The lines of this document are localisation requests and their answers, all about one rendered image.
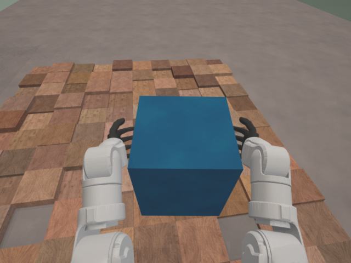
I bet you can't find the robot right hand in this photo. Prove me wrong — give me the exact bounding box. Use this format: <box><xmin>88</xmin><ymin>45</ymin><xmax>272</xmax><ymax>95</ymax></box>
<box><xmin>233</xmin><ymin>117</ymin><xmax>259</xmax><ymax>157</ymax></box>

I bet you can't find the left robot forearm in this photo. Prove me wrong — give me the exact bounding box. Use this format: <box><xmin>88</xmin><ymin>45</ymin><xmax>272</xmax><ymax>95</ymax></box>
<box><xmin>71</xmin><ymin>138</ymin><xmax>128</xmax><ymax>262</ymax></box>

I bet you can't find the right robot upper arm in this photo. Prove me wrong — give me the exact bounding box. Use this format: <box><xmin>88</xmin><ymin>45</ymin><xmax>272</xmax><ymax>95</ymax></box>
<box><xmin>241</xmin><ymin>229</ymin><xmax>308</xmax><ymax>263</ymax></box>

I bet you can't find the robot left hand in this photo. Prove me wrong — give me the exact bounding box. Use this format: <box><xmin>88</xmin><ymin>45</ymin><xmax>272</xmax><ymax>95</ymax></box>
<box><xmin>107</xmin><ymin>118</ymin><xmax>134</xmax><ymax>158</ymax></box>

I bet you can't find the carton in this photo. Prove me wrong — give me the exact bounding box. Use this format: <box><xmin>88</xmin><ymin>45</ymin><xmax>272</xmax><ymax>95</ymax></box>
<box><xmin>127</xmin><ymin>96</ymin><xmax>243</xmax><ymax>216</ymax></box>

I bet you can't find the right robot forearm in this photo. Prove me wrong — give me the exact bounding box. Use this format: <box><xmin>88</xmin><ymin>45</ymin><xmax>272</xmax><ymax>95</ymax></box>
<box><xmin>241</xmin><ymin>137</ymin><xmax>308</xmax><ymax>261</ymax></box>

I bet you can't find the left robot upper arm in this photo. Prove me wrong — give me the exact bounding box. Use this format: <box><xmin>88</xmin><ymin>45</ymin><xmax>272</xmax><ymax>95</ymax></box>
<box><xmin>71</xmin><ymin>232</ymin><xmax>134</xmax><ymax>263</ymax></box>

